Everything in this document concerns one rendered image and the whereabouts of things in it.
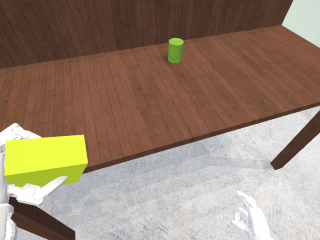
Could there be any sponge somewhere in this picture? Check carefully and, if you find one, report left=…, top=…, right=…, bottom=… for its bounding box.
left=4, top=135, right=88, bottom=188

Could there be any table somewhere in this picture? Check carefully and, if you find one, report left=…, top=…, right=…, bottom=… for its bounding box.
left=0, top=0, right=320, bottom=240

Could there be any left robot forearm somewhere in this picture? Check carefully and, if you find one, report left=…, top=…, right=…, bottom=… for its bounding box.
left=0, top=203, right=18, bottom=240

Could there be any robot left hand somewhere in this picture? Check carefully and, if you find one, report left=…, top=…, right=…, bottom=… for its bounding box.
left=0, top=123, right=68, bottom=207

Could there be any robot right hand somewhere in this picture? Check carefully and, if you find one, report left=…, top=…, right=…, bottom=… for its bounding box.
left=231, top=190, right=272, bottom=240

